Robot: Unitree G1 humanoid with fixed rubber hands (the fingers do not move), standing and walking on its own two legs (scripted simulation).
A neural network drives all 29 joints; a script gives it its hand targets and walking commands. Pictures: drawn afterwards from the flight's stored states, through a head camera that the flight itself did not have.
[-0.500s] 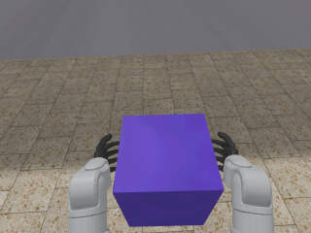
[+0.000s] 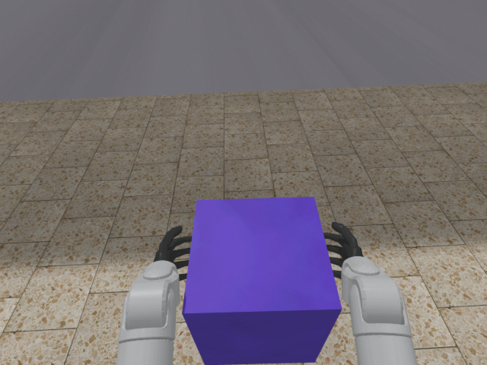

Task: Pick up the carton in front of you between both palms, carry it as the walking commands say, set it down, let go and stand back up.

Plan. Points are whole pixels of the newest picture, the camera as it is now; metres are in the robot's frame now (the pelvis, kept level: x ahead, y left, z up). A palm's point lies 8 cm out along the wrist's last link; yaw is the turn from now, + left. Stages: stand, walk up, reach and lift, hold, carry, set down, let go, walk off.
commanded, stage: carry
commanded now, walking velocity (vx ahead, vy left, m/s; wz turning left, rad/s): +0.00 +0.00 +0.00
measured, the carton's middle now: (257, 283) +0.28 +0.00 -0.03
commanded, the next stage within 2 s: hold in 0.48 s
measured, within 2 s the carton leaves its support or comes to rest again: neither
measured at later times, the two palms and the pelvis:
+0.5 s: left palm (165, 272) +0.27 +0.15 +0.04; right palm (347, 268) +0.27 -0.15 +0.04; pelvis -0.02 +0.00 +0.00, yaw +0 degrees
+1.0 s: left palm (150, 292) +0.23 +0.17 +0.05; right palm (343, 275) +0.25 -0.13 +0.05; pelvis -0.05 -0.01 +0.00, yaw +4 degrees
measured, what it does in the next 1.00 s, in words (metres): stands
